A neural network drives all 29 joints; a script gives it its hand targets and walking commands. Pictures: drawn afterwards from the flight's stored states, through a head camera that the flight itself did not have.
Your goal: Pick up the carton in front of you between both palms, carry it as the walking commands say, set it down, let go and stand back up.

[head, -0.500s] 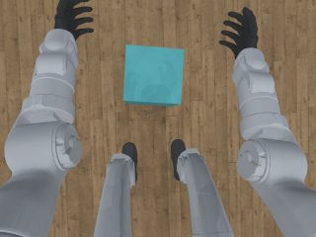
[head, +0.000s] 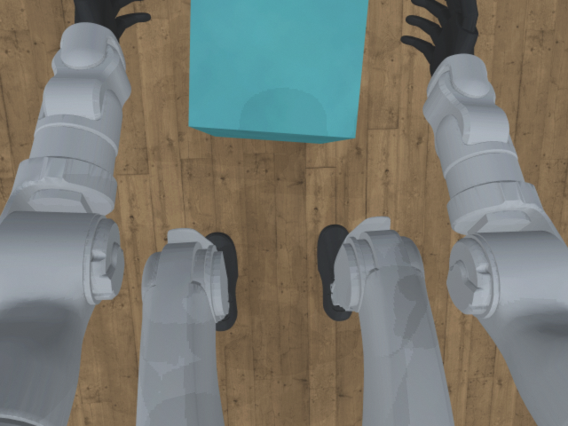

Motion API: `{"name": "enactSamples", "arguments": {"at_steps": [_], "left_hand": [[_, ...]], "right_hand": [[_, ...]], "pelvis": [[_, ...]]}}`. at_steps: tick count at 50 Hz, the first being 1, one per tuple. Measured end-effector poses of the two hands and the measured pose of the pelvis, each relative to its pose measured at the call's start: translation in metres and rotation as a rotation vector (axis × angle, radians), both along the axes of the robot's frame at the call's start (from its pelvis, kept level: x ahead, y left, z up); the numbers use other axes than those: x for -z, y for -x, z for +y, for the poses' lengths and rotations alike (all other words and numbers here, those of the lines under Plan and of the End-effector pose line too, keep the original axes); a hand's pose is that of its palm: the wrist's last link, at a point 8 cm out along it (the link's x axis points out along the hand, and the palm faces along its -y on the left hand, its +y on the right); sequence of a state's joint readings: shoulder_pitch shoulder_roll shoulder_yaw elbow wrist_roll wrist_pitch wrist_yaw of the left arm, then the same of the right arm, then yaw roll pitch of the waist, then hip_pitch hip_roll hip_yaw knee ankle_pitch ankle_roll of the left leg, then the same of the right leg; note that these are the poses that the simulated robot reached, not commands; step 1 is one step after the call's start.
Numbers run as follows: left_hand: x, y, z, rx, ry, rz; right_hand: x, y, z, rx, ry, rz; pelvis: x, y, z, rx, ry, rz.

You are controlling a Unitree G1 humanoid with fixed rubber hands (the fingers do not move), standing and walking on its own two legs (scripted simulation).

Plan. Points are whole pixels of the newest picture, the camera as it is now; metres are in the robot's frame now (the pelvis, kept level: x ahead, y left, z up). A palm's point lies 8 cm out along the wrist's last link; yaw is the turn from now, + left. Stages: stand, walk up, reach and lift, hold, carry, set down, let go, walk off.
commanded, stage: reach and lift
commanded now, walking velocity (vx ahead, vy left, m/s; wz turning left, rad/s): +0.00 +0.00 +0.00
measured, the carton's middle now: (274, 72) +0.53 +0.00 -0.31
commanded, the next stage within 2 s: none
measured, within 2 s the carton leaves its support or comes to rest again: leaves its support in 1.10 s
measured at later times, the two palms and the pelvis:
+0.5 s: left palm (147, 48) +0.55 +0.17 -0.25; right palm (406, 60) +0.53 -0.18 -0.24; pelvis -0.01 +0.00 -0.07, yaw +0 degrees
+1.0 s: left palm (163, 45) +0.55 +0.15 -0.24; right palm (387, 59) +0.53 -0.15 -0.24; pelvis -0.02 +0.00 -0.07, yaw +0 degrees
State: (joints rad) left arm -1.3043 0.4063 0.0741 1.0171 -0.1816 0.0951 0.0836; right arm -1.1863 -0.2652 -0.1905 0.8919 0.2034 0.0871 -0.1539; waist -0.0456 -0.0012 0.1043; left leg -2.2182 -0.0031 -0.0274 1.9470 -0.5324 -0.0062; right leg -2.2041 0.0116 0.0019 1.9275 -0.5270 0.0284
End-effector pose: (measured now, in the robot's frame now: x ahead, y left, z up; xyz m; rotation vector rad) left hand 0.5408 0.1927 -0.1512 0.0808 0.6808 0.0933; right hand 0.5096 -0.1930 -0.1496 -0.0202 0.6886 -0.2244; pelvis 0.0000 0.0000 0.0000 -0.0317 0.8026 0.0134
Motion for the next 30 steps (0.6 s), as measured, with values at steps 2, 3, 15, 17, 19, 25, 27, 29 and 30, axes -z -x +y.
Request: {"name": "enactSamples", "arguments": {"at_steps": [2,3,15,17,19,25,27,29,30], "left_hand": [[0.011,-0.001,-0.002,-0.002,0.003,0.01],[0.017,-0.001,-0.003,-0.003,0.005,0.016],[0.095,-0.001,-0.01,0.003,0.01,0.058],[0.103,-0.002,-0.01,0.003,0.009,0.05],[0.106,-0.001,-0.012,0.003,0.009,0.043],[0.096,-0.004,-0.019,0.005,0.016,0.022],[0.092,-0.004,-0.02,0.005,0.016,0.027],[0.088,-0.003,-0.021,0.007,0.016,0.036],[0.087,-0.002,-0.022,0.008,0.016,0.039]], "right_hand": [[0.012,-0.001,0.002,0.002,-0.005,0.01],[0.018,-0.001,0.003,0.001,-0.007,0.016],[0.094,-0.005,0.009,-0.016,-0.005,0.07],[0.102,-0.007,0.009,-0.017,-0.002,0.064],[0.104,-0.01,0.009,-0.02,-0.002,0.055],[0.095,-0.016,0.011,-0.033,-0.007,0.03],[0.091,-0.016,0.013,-0.036,-0.011,0.036],[0.089,-0.014,0.014,-0.04,-0.015,0.044],[0.088,-0.013,0.015,-0.042,-0.017,0.048]], "pelvis": [[0.012,0.005,0.0,0.0,0.0,-0.028],[0.017,0.008,0.0,0.001,0.0,-0.041],[0.063,0.016,0.0,0.003,0.0,-0.139],[0.068,0.015,0.0,0.002,-0.002,-0.155],[0.071,0.013,0.0,0.0,-0.005,-0.169],[0.073,0.007,-0.001,-0.001,-0.01,-0.161],[0.071,0.007,-0.002,0.001,-0.01,-0.154],[0.069,0.006,-0.002,0.002,-0.009,-0.145],[0.068,0.006,-0.003,0.003,-0.009,-0.141]]}}
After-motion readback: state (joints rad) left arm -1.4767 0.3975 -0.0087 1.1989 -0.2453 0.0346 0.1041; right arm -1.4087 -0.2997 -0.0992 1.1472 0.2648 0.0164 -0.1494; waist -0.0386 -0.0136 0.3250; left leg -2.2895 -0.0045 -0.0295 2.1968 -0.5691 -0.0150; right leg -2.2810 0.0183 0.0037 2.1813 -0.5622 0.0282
